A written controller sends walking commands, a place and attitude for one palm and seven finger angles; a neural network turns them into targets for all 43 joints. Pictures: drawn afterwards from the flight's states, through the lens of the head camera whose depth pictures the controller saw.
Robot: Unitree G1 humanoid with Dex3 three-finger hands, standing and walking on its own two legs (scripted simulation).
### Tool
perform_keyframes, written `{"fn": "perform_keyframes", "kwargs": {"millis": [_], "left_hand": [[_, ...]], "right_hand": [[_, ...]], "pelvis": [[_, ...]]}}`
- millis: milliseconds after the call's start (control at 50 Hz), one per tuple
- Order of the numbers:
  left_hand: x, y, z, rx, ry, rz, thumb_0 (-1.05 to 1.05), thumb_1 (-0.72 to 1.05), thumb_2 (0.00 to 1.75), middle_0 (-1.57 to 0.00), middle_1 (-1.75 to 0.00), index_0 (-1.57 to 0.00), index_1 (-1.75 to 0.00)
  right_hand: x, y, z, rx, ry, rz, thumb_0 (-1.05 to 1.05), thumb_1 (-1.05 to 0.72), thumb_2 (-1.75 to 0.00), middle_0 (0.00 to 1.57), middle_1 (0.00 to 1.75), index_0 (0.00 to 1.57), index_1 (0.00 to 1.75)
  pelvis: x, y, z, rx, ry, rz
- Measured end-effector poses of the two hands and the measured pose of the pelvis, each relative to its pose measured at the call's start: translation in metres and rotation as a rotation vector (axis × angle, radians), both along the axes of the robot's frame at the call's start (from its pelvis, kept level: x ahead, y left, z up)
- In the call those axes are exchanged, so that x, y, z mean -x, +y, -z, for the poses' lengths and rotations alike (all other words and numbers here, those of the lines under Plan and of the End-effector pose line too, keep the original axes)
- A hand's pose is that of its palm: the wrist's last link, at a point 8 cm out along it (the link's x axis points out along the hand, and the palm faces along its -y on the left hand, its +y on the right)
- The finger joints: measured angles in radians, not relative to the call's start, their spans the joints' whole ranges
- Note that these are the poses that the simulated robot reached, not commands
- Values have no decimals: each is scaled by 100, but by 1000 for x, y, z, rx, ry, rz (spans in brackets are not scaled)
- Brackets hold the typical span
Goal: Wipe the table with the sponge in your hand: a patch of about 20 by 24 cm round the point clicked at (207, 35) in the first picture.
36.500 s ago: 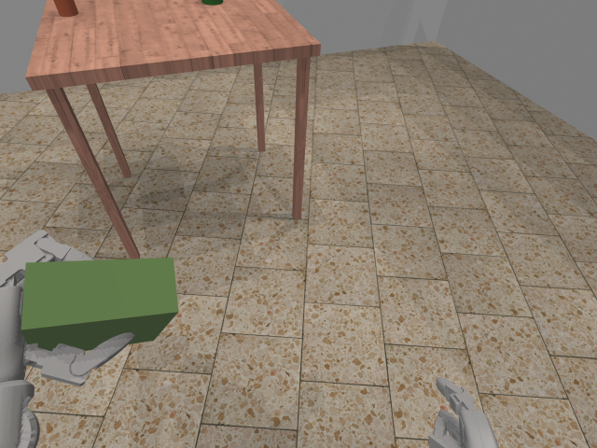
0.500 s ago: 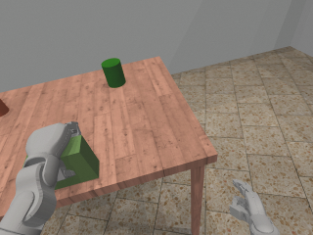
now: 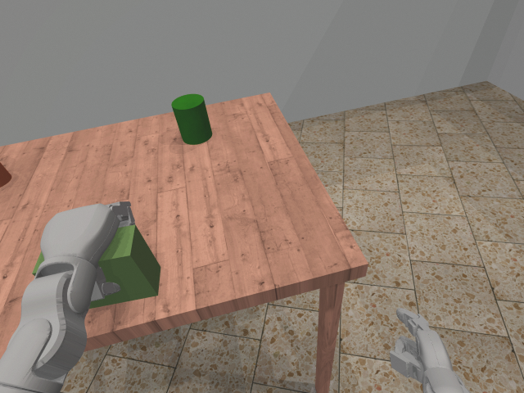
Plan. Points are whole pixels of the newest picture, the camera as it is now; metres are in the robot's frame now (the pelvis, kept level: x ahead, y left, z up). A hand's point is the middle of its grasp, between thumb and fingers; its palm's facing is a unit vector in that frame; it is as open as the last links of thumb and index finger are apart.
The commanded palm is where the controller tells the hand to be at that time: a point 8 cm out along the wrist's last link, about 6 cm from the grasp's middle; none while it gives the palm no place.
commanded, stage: wipe forward along the first lane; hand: left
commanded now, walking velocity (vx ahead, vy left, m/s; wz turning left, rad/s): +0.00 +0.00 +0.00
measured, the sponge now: (110, 276) +0.24 +0.29 +0.07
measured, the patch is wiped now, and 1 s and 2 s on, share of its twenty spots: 0.05 0.20 0.60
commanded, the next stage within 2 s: slide across to the middle lane in 1.58 s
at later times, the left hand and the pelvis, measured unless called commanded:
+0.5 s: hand (104, 234) +0.28 +0.29 +0.13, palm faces +0.00 -0.04 -1.00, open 9.7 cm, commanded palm +0.27 +0.29 +0.17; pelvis -0.01 +0.00 +0.00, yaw +1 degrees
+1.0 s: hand (112, 211) +0.33 +0.31 +0.13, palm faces -0.08 -0.01 -1.00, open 9.8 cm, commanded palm +0.32 +0.31 +0.16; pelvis -0.02 -0.02 -0.01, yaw +1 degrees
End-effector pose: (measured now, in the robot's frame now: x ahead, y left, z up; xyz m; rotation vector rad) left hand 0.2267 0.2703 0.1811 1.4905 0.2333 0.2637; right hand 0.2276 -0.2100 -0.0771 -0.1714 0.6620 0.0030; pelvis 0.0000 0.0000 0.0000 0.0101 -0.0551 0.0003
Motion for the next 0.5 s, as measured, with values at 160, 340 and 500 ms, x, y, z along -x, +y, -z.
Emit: {"fn": "perform_keyframes", "kwargs": {"millis": [160, 340, 500], "left_hand": [[-12, 12, -2, -4, -14, -45, 0, -52, 108, -81, -137, -81, -137], [-19, 13, 0, -11, 11, -46, 0, -53, 108, -82, -137, -82, -136], [-35, 17, -1, -19, 28, -49, 0, -54, 109, -83, -136, -83, -136]], "right_hand": [[2, 8, 4, -11, 34, -12, 1, -91, -90, 20, 30, 20, 30], [8, 4, 7, -3, 53, -2, 1, -91, -90, 20, 30, 20, 30], [19, -7, 12, 16, 80, 17, 1, -91, -90, 20, 30, 20, 30]], "pelvis": [[1, 0, 0, 1, 10, -1], [2, 0, 0, 1, 17, -8], [7, -4, 0, 3, 23, -21]]}}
